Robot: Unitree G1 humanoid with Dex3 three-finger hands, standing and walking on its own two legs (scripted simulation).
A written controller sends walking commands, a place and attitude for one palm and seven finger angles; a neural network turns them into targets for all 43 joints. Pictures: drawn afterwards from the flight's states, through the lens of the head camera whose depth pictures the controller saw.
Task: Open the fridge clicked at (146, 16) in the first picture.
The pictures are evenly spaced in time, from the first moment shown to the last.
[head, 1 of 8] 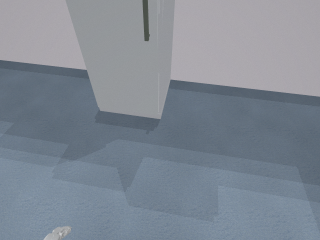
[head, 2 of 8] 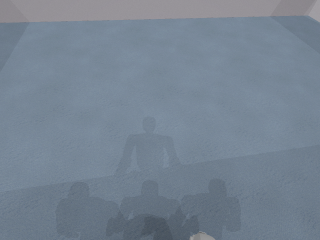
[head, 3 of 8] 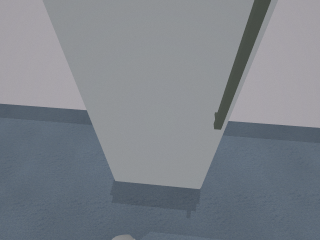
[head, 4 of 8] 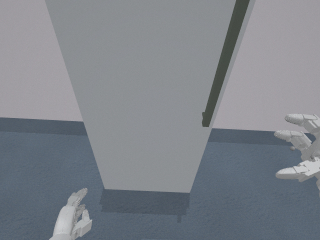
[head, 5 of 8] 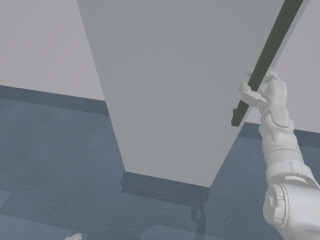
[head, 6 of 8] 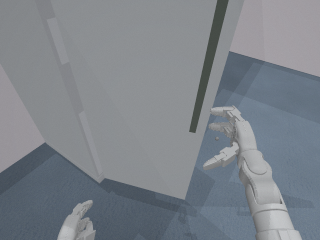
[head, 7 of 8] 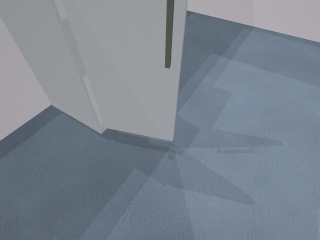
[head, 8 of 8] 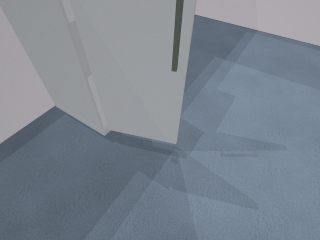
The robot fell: no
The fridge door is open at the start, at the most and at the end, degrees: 0 84 71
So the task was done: yes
